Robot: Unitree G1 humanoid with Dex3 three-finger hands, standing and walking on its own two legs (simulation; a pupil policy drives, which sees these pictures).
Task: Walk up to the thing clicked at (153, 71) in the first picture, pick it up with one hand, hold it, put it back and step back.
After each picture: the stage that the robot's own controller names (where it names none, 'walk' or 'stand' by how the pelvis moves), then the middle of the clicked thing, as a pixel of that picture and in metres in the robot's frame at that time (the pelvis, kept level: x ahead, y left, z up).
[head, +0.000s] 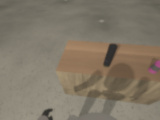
stand; (156, 67) +0.63 -0.56 -0.09
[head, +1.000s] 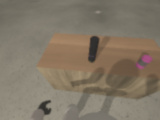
sink last; (143, 62) +0.59 -0.40 -0.06
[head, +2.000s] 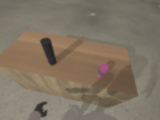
sink last; (102, 71) +0.45 -0.05 -0.05
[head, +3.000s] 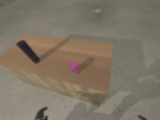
rise first; (74, 68) +0.42 +0.20 -0.07
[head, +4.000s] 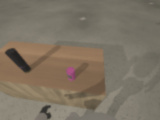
stand; (71, 74) +0.40 +0.19 -0.08
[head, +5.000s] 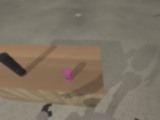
stand; (68, 75) +0.37 +0.21 -0.08
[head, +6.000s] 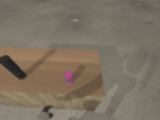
stand; (69, 77) +0.37 +0.20 -0.09
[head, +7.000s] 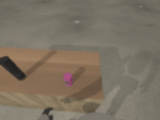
stand; (68, 79) +0.36 +0.20 -0.09
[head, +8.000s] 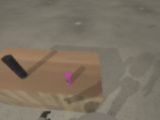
stand; (68, 78) +0.38 +0.21 -0.10
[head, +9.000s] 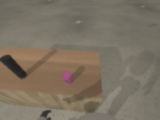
stand; (68, 78) +0.37 +0.22 -0.10
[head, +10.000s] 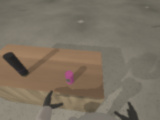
rise first; (69, 77) +0.37 +0.21 -0.09
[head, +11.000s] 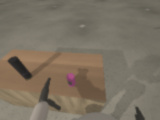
rise first; (71, 80) +0.37 +0.20 -0.09
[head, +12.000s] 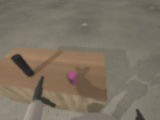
go down; (72, 78) +0.38 +0.20 -0.09
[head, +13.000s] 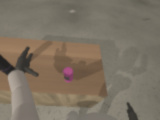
go down; (68, 75) +0.36 +0.18 -0.04
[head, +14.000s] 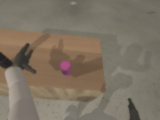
close in; (65, 69) +0.39 +0.19 -0.02
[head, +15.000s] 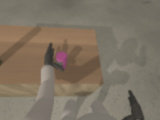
close in; (61, 61) +0.42 +0.19 +0.02
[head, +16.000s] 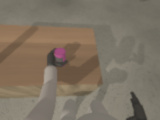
lift; (60, 57) +0.45 +0.19 +0.02
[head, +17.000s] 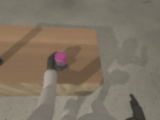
lift; (60, 61) +0.42 +0.20 +0.02
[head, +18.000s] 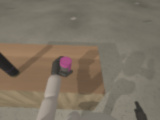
lift; (65, 66) +0.35 +0.18 +0.11
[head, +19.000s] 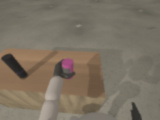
hold; (68, 69) +0.33 +0.17 +0.13
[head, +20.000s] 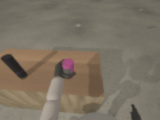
hold; (68, 69) +0.33 +0.17 +0.12
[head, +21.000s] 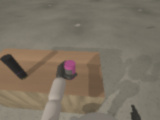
hold; (70, 70) +0.33 +0.16 +0.11
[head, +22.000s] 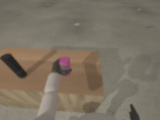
crouch; (65, 66) +0.36 +0.20 +0.10
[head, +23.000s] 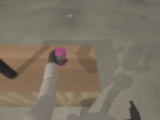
lower; (61, 57) +0.44 +0.21 +0.09
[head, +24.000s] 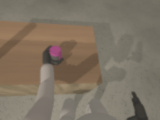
lower; (56, 55) +0.45 +0.22 +0.02
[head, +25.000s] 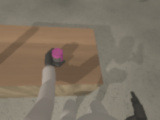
lower; (58, 57) +0.44 +0.21 +0.02
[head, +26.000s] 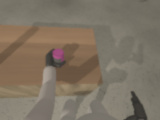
lower; (58, 58) +0.44 +0.20 +0.01
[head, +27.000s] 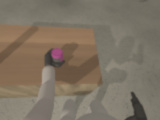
lower; (57, 58) +0.44 +0.21 +0.02
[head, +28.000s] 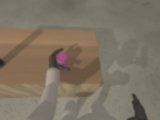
open; (62, 62) +0.42 +0.19 +0.01
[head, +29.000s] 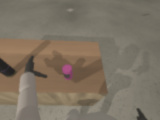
sink last; (67, 72) +0.38 +0.18 -0.03
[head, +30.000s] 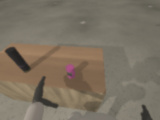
stand; (70, 71) +0.42 +0.21 -0.04
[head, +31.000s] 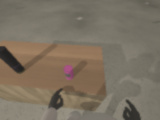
stand; (69, 72) +0.39 +0.20 -0.03
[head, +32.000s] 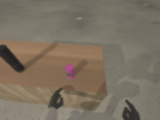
stand; (69, 71) +0.39 +0.20 -0.03
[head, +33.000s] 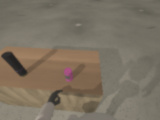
stand; (68, 74) +0.41 +0.21 -0.07
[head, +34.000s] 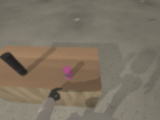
walk; (68, 73) +0.42 +0.22 -0.09
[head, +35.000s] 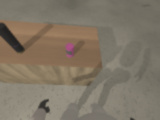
walk; (69, 50) +0.55 +0.22 -0.07
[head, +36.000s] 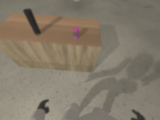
walk; (75, 33) +0.84 +0.25 -0.07
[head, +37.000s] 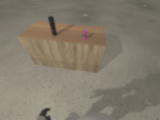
stand; (84, 35) +1.05 +0.19 -0.08
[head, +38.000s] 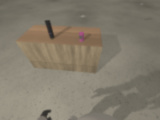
stand; (81, 36) +1.05 +0.21 -0.09
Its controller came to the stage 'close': yes
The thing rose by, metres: 0.22
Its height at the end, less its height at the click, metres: +0.00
